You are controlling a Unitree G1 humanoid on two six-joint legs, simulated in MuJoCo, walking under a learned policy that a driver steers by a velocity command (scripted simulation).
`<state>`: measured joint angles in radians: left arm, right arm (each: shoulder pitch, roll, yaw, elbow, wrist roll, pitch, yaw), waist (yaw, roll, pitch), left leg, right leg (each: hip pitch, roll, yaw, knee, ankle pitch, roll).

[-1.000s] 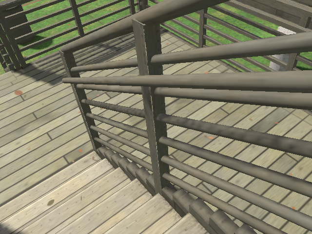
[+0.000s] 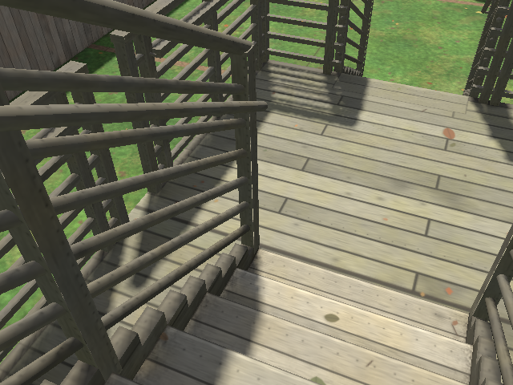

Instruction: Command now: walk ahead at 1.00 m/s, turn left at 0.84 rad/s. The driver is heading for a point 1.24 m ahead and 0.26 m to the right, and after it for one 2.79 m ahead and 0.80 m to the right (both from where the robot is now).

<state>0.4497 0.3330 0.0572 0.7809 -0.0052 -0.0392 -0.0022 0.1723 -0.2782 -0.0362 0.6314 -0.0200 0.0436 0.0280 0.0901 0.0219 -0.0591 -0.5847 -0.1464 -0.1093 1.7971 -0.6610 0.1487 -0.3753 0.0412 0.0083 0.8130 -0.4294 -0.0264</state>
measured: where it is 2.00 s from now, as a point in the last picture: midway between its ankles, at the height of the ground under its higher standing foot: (342, 324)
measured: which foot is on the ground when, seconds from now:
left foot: up 0.00-0.28, down 0.30-0.60, up 0.62-0.94, down 0.96-1.00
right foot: down 0.00-0.34, up 0.36-0.60, down 0.62-0.96, up 0.98-1.00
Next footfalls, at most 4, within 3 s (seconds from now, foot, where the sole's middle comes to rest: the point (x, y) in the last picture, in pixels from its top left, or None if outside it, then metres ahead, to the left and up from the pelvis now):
0.30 left None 0.27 0.26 -0.74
0.62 right None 0.44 0.19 -0.90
0.96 left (194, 367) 0.79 0.34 -1.06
1.36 right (310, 356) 0.95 -0.06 -1.23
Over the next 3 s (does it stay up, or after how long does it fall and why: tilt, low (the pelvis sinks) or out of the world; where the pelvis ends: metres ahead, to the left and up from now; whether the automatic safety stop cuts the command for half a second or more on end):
stays up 1.33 -0.31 -0.81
